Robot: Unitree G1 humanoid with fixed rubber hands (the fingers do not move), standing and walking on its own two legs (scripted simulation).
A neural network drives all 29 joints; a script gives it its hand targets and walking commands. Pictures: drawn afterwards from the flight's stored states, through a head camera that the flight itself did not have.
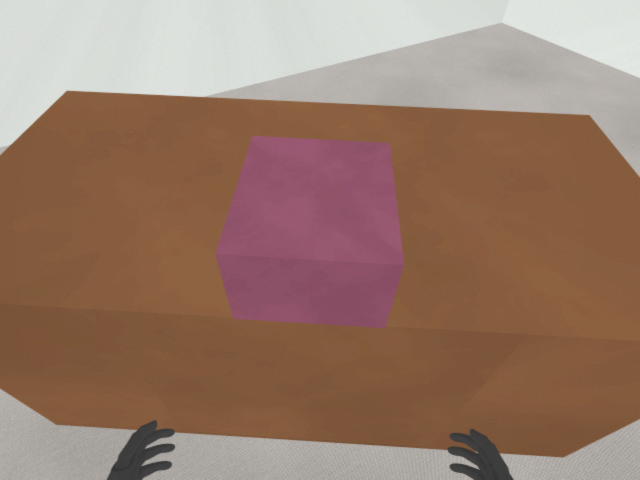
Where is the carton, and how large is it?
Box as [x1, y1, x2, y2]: [215, 136, 403, 327]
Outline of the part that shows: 252,136 215,253 233,318 384,327 403,266 389,143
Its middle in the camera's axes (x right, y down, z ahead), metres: -0.01 -0.03 +0.66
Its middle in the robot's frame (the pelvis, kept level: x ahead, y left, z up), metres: +0.53 +0.03 +0.00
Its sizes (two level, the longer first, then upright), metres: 0.281 0.249 0.165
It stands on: a pedestal, 0.69 m high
